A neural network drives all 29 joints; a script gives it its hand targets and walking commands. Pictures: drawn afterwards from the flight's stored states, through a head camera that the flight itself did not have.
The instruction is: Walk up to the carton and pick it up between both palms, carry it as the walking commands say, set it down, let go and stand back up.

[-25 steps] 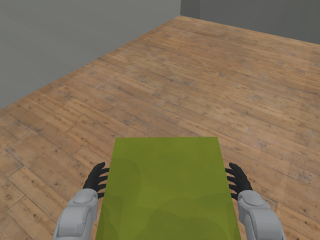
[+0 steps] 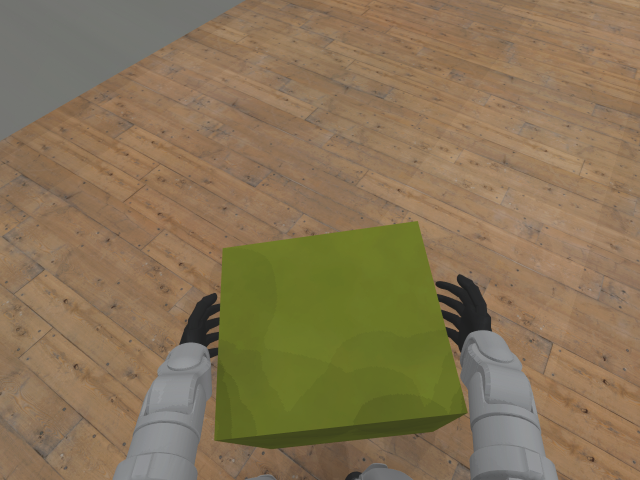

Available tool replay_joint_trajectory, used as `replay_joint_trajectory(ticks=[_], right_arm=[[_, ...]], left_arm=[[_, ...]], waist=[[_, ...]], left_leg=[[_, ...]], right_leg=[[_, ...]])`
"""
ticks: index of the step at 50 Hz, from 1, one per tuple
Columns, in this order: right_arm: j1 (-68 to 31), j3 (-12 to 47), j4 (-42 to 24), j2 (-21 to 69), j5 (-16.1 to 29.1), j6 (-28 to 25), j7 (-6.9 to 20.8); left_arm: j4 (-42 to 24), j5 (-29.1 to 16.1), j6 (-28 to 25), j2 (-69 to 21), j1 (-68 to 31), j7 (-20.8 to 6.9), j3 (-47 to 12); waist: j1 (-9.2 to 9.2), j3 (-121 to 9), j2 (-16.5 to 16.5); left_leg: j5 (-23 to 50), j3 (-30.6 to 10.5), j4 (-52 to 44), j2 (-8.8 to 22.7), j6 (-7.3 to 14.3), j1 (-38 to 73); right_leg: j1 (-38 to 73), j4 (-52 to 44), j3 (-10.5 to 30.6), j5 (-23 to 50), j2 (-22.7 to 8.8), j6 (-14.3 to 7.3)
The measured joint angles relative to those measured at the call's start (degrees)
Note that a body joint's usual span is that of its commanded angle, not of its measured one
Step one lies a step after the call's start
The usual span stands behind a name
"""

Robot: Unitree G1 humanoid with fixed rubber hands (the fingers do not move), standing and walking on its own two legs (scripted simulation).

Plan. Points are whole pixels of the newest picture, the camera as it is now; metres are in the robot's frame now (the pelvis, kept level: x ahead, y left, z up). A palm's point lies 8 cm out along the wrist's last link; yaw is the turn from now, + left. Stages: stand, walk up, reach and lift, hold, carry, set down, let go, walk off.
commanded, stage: set down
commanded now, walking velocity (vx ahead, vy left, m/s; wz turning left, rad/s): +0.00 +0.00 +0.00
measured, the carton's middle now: (336, 347) +0.34 -0.02 -0.13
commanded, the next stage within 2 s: none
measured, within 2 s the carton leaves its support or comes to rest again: neither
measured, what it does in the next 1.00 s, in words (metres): lowers itself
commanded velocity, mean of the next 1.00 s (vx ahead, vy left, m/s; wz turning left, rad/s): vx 0.00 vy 0.00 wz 0.00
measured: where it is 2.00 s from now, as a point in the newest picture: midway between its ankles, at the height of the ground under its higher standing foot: outside the picture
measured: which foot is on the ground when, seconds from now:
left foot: down 0.00-1.00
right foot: down 0.00-1.00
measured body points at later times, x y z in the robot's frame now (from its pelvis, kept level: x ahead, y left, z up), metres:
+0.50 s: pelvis -0.02 -0.02 -0.05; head +0.15 -0.02 +0.36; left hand +0.34 +0.16 -0.13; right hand +0.37 -0.21 -0.11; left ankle +0.03 +0.06 -0.72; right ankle +0.07 -0.10 -0.72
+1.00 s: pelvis -0.03 -0.02 -0.12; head +0.21 -0.04 +0.26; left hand +0.38 +0.15 -0.21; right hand +0.42 -0.22 -0.20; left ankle +0.03 +0.06 -0.72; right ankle +0.07 -0.10 -0.72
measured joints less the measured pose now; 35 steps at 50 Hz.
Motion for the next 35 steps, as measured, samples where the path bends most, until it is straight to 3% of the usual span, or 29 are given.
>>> replay_joint_trajectory(ticks=[15, 23, 35], right_arm=[[-6.48, -3.89, 0.01, -0.06, -1.13, -1.94, 2.49], [-11.28, -4.58, 0.01, -0.39, -1.19, -2.42, 2.70], [-16.73, -5.26, 0.02, -1.03, -1.51, -2.42, 2.57]], left_arm=[[-0.22, 1.67, -2.05, -1.07, -5.99, -1.47, 4.35], [-1.52, 1.71, -2.26, -1.07, -9.90, -1.60, 6.79], [-2.95, 1.91, -2.26, -1.08, -14.61, -3.89, 10.52]], waist=[[-0.23, -4.01, 0.20], [-0.23, -6.85, 0.20], [-0.22, -9.42, 0.20]], left_leg=[[-1.22, -0.01, 9.62, 0.76, 0.00, -21.86], [-2.19, -0.01, 15.47, 1.18, 0.00, -33.23], [-3.35, -0.12, 21.95, 1.47, 0.00, -46.53]], right_leg=[[-21.53, 8.53, -0.01, -0.50, 0.00, -0.68], [-33.13, 14.52, -0.01, -1.52, 0.00, -1.39], [-46.87, 21.44, 0.00, -2.82, 0.00, -2.45]])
